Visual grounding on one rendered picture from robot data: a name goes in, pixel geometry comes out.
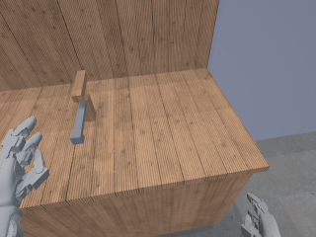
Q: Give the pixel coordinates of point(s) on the robot right hand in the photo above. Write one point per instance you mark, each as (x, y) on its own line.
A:
(265, 223)

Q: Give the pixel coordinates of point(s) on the counter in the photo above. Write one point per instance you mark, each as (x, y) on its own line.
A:
(164, 151)

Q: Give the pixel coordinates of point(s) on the robot left hand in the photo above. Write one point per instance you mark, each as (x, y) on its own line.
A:
(15, 155)

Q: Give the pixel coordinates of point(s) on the tap lever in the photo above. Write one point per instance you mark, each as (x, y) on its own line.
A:
(77, 136)

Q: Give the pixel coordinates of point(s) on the robot left forearm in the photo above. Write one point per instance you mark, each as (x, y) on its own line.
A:
(10, 218)

